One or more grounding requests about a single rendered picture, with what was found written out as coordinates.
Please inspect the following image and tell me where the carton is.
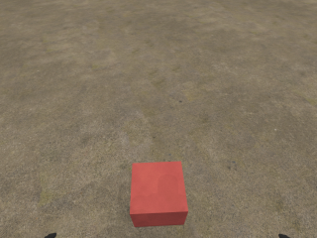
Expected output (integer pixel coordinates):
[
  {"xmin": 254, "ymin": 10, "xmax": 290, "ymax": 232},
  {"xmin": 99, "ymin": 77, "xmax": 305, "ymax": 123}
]
[{"xmin": 130, "ymin": 161, "xmax": 188, "ymax": 227}]

